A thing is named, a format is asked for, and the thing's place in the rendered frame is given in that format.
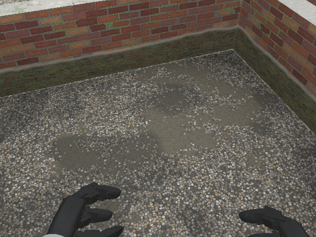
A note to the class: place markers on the robot left hand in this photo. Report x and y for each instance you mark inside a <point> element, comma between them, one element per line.
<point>75,212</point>

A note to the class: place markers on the robot right hand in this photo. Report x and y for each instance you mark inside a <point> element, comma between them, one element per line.
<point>281,225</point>

